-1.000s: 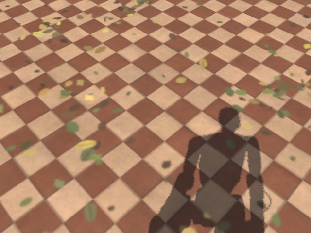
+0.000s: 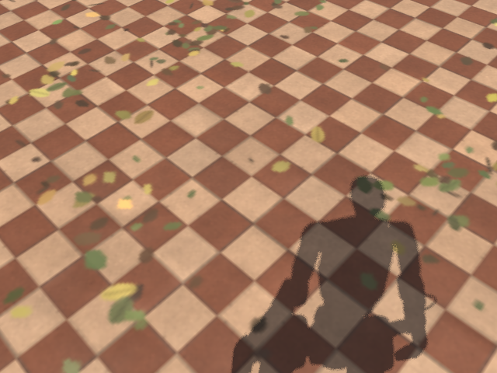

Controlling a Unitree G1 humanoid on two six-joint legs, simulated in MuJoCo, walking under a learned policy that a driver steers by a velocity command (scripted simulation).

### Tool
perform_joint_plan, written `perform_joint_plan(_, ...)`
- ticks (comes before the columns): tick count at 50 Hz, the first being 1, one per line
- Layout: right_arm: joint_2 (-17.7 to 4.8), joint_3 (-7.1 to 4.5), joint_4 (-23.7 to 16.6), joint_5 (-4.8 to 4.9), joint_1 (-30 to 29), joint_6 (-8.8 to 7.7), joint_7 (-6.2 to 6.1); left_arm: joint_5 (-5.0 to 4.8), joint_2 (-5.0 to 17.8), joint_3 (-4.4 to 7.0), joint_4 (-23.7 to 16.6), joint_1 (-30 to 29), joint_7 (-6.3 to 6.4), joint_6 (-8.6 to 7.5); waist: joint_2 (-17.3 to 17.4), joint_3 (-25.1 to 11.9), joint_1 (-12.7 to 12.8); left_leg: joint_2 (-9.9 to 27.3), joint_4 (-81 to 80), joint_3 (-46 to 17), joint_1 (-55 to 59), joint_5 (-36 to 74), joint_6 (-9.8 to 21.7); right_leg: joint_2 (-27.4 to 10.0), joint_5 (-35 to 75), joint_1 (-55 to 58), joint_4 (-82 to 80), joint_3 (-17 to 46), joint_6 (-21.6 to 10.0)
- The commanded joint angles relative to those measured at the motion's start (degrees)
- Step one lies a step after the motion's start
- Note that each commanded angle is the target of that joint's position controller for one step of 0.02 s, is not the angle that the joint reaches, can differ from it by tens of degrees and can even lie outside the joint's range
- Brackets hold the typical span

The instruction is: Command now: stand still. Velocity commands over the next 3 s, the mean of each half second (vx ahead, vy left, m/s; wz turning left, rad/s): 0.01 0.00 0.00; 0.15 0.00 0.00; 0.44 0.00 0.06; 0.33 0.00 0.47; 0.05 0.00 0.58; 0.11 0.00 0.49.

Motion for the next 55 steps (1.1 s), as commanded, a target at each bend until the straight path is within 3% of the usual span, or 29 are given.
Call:
perform_joint_plan(1, -4.4, -0.97, -1.5, -0.36, 0.9, -0.55, -0.76, -0.12, 5.8, 1.23, 0.1, 3.1, 0.03, -1.71, -6.4, 5.0, -1.0, 3.4, -4.9, -4.2, 5.6, -8.7, 0.2, -1.5, -11.1, -10.2, -14.7, 2.9, -2.8)
perform_joint_plan(5, -4.1, -0.83, 0.3, -0.33, 2.7, -0.92, -0.45, -0.69, 4.7, 1.28, 0.4, 4.3, -0.59, -3.41, -2.7, 1.7, -0.6, 3.6, -2.9, -4.1, 6.9, 0.4, 1.1, -1.3, -1.0, -4.9, -12.7, 2.3, -2.7)
perform_joint_plan(11, -3.9, -0.65, 1.9, 0.1, 3.8, -0.67, -0.23, -0.73, 4.4, 1.13, 0.9, 6.4, -0.93, -2.92, -0.9, -0.3, 0.1, 4.0, -1.2, -4.3, 8.2, 8.1, 0.9, -0.5, 8.8, -1.2, -10.8, 1.1, -2.9)
perform_joint_plan(20, -4.1, -0.78, 3.6, 0.3, 4.5, 0.28, -0.64, -0.78, 3.7, 1.0, 1.2, 7.0, -1.09, -2.3, -0.7, 0.5, 0.0, 4.2, -0.5, -4.6, 9.2, 10.9, 0.5, -0.2, 14.7, 0.1, -10.6, 0.5, -3.0)
perform_joint_plan(34, -3.9, -1.33, 5.0, 0.26, 3.1, 0.82, -0.99, -0.67, 3.1, 1.07, 1.7, 7.2, -0.86, -2.1, -0.8, 1.9, -0.2, 4.3, -1.6, -4.8, 9.6, 8.4, -0.1, 0.0, 11.2, -0.1, -12.2, 0.2, -3.0)
perform_joint_plan(35, -3.2, -1.22, 5.7, 0.2, 4.1, 0.88, -0.99, -0.67, 2.8, 1.06, 2.4, 8.4, -0.81, -2.03, -1.2, 0.5, -0.1, 3.4, -1.3, -3.7, 10.1, 2.8, -0.1, 0.3, 4.9, 0.5, -13.0, 0.0, -3.4)
perform_joint_plan(36, -3.3, -1.38, 5.9, 0.46, 4.3, 0.92, -0.98, -1.07, 4.1, 1.54, 2.5, 9.1, -0.68, -1.87, -2.5, 1.5, 0.2, 1.4, 1.1, -1.6, 8.2, -6.8, 0.0, 0.0, -5.3, 0.1, -14.2, 1.2, -4.8)
perform_joint_plan(37, -3.5, -1.58, 5.7, 0.71, 3.6, 0.74, -0.93, -1.52, 6.2, 2.21, 2.1, 9.2, -0.5, -1.83, -5.0, 3.6, 0.8, -0.4, 4.7, 0.4, 4.0, -15.7, 0.1, -2.3, -16.8, -0.5, -16.4, 5.0, -7.1)
perform_joint_plan(39, -3.0, -1.36, 2.8, 1.01, -1.6, -0.91, -0.39, -2.3, 10.3, 3.56, 1.2, 10.4, -0.3, -2.71, -9.7, 9.5, 2.8, 1.2, 14.7, 1.1, -8.2, -16.5, 0.8, -13.6, -29.8, 0.7, -24.1, 19.7, -13.4)
perform_joint_plan(40, -2.9, -1.24, 1.6, 1.3, -3.8, -2.0, 0.07, -2.13, 11.0, 3.98, 0.7, 10.1, -0.27, -3.51, -9.5, 11.9, 3.2, 3.8, 19.3, -0.9, -13.2, -15.9, 1.5, -17.7, -27.5, 1.6, -26.0, 24.6, -15.8)
perform_joint_plan(42, -4.0, -1.64, 0.3, 1.86, -5.3, -3.68, 0.87, -1.46, 9.2, 3.76, 0.4, 10.4, -0.68, -5.03, -7.1, 12.5, 3.1, 7.5, 25.0, -4.0, -23.2, -19.1, 2.4, -19.7, -16.5, 9.4, -25.3, 25.3, -16.4)
perform_joint_plan(44, -4.6, -1.89, -0.3, 2.17, -5.6, -4.86, 1.64, -2.17, 8.7, 3.69, -0.5, 9.4, -1.19, -5.26, -5.2, 10.1, 2.6, 8.3, 17.9, -3.0, -21.2, -17.0, 2.6, -16.5, -8.3, 12.5, -23.8, 18.6, -13.5)
perform_joint_plan(46, -3.3, -1.9, 0.4, 2.06, -4.3, -5.23, 2.29, -2.28, 10.0, 3.89, -1.0, 8.5, -1.63, -4.79, -6.0, 7.8, 1.4, 5.6, 10.8, 1.4, -9.5, -12.9, 1.8, -12.3, -4.3, 6.9, -22.3, 11.5, -11.7)
perform_joint_plan(47, -2.8, -2.02, 1.8, 2.09, -0.6, -5.13, 2.57, -2.47, 10.5, 3.96, -1.3, 7.5, -1.79, -4.5, -6.0, 6.7, -0.6, 3.6, 6.9, 3.9, -0.9, -8.1, 1.3, -10.5, -3.9, 1.8, -20.1, 8.4, -11.0)
perform_joint_plan(49, -5.0, -3.72, 5.7, 1.97, 10.3, -4.42, 2.29, -2.33, 10.8, 3.76, -1.9, 6.8, -1.92, -4.57, -5.1, 2.5, -5.5, -0.7, 4.3, 6.1, 15.6, -4.1, 1.0, -7.3, 6.5, -5.9, -11.6, 5.1, -9.3)
perform_joint_plan(50, -8.0, -5.03, 7.3, 1.9, 18.4, -4.4, 1.94, -2.25, 9.2, 3.15, -2.9, 3.9, -2.05, -4.96, -0.1, -0.5, -9.8, 4.9, -0.2, -2.5, 24.0, -6.7, 3.4, -3.9, 12.8, -11.0, 3.0, 0.4, -6.4)
perform_joint_plan(51, -15.4, -6.38, 7.6, 1.35, 26.5, -4.65, 1.68, -1.9, 4.0, 1.8, -5.5, 3.2, -2.05, -5.87, 16.5, -5.5, -10.9, 21.0, -12.2, -30.5, 32.8, -14.7, 11.5, 3.5, 0.0, -23.5, 27.0, -5.8, -2.0)
perform_joint_plan(52, -12.2, -4.81, 7.9, -0.02, 24.5, -5.66, 2.3, -2.94, 3.6, 1.85, -6.5, 2.6, -2.1, -6.95, 14.7, -6.3, -8.4, 26.2, -19.4, -47.2, 30.7, -21.3, 15.6, 4.1, -11.6, -29.9, 40.5, 3.6, -3.0)
perform_joint_plan(53, -9.6, -3.66, 6.0, 0.23, 17.7, -6.5, 2.54, -4.23, 5.7, 2.21, -7.4, 1.1, -2.45, -7.58, 9.0, -0.3, -5.5, 26.2, -18.9, -41.8, 25.8, -23.7, 14.1, 0.1, -7.8, -34.7, 44.9, 5.6, -5.1)
perform_joint_plan(54, -6.9, -2.66, 4.1, 0.31, 12.1, -6.81, 2.96, -4.15, 7.2, 2.51, -7.7, -0.1, -2.62, -7.75, 5.2, 2.3, -3.5, 23.1, -18.8, -32.9, 21.4, -19.9, 11.6, -3.0, -1.6, -34.0, 43.8, 4.6, -6.3)
perform_joint_plan(55, -6.2, -2.09, 3.1, 0.18, 8.9, -6.84, 3.41, -3.34, 7.6, 2.99, -7.4, 0.0, -2.35, -7.71, 2.7, 3.4, -1.8, 20.5, -19.6, -25.9, 17.5, -13.5, 9.8, -5.0, 3.3, -31.9, 40.2, 3.7, -6.5)
Next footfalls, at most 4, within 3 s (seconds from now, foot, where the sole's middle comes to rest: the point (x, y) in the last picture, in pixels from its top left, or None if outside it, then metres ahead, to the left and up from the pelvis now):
1.00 left None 0.18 0.13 -0.77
1.52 right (302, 355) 0.56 -0.09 -0.77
2.02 left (204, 312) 0.69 0.18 -0.77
2.54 right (273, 287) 0.77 -0.02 -0.77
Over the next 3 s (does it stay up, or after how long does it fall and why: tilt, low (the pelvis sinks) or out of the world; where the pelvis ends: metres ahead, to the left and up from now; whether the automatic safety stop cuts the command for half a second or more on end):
stays up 0.65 0.09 0.00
